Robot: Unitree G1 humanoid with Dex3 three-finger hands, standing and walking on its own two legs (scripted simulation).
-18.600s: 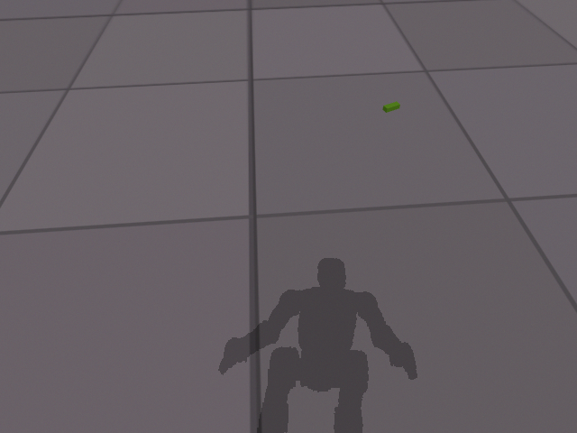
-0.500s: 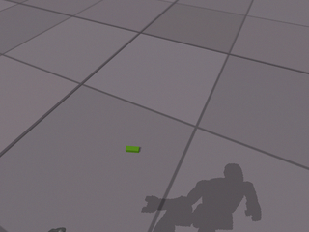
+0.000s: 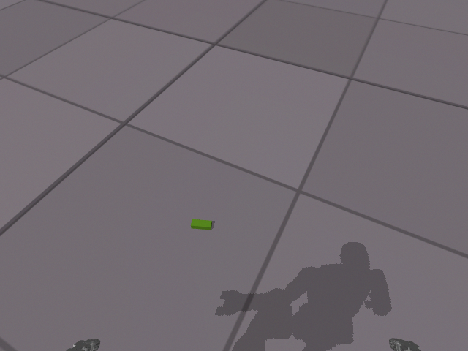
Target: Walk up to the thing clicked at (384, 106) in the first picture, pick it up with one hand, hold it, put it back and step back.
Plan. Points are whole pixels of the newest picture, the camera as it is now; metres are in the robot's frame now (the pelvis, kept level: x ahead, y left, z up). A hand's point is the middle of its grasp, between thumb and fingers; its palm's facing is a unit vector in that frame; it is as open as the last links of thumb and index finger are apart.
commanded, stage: stand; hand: left
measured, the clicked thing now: (201, 224) +0.75 +0.23 -0.76
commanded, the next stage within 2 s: walk up in 0.94 s
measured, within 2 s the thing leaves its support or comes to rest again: neither
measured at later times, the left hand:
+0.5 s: hand out of the picture +0.04 +0.24 -0.15, palm faces -0.03 -0.94 -0.34, open 7.4 cm
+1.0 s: hand out of the picture +0.05 +0.25 -0.15, palm faces -0.02 -0.94 -0.33, open 7.4 cm
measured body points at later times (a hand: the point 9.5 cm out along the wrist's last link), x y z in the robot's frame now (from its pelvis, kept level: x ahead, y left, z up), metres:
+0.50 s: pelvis -0.02 -0.01 +0.00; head -0.01 -0.01 +0.45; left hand +0.05 +0.29 -0.13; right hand +0.05 -0.31 -0.13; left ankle +0.00 +0.12 -0.74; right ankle -0.03 -0.13 -0.74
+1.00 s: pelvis -0.02 -0.01 +0.00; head -0.02 -0.01 +0.45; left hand +0.05 +0.29 -0.13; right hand +0.05 -0.31 -0.13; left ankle +0.00 +0.12 -0.74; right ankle -0.03 -0.13 -0.74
